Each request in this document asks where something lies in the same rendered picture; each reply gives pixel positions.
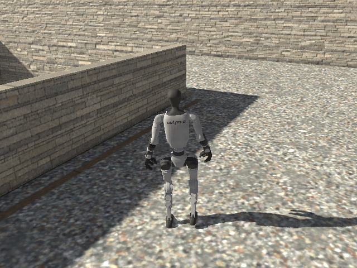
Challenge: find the left robot forearm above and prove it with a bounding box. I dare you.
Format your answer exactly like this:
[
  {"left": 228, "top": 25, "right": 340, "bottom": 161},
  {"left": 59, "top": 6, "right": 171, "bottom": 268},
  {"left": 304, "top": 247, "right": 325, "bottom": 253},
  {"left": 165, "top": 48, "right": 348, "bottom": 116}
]
[{"left": 145, "top": 137, "right": 156, "bottom": 159}]

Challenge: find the robot right hand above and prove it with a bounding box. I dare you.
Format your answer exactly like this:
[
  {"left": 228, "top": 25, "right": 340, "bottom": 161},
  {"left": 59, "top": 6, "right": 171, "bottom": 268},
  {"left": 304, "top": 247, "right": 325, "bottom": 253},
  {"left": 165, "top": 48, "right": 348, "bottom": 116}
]
[{"left": 199, "top": 150, "right": 212, "bottom": 162}]

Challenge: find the robot left hand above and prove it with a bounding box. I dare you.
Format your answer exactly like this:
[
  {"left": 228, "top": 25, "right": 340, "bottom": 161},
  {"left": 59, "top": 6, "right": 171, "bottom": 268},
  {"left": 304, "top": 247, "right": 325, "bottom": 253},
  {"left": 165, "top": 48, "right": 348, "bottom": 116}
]
[{"left": 144, "top": 157, "right": 157, "bottom": 170}]

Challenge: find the robot right shin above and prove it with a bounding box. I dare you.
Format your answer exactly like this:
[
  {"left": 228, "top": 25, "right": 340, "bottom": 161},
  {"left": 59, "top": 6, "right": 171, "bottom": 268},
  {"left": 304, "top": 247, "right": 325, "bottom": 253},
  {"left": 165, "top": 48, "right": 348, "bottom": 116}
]
[{"left": 190, "top": 179, "right": 198, "bottom": 218}]

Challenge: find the right robot forearm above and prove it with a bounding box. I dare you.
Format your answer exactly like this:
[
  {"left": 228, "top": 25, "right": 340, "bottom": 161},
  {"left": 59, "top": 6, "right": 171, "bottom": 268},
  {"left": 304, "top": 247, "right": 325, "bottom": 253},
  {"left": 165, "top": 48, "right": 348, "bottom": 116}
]
[{"left": 199, "top": 133, "right": 210, "bottom": 152}]

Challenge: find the robot head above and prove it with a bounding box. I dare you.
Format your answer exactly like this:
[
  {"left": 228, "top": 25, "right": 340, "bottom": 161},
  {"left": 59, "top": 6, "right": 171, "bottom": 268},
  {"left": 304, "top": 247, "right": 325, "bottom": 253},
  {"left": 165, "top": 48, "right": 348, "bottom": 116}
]
[{"left": 166, "top": 88, "right": 185, "bottom": 116}]

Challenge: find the left robot upper arm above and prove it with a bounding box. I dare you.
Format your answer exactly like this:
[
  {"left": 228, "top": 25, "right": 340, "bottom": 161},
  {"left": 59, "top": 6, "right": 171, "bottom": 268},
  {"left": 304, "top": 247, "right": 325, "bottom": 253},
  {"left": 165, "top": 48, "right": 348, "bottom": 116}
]
[{"left": 150, "top": 114, "right": 164, "bottom": 145}]

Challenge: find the right robot upper arm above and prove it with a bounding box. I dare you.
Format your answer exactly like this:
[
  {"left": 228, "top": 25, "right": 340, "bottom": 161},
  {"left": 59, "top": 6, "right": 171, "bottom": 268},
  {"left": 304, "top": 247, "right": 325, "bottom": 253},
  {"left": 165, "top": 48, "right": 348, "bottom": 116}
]
[{"left": 187, "top": 112, "right": 205, "bottom": 142}]

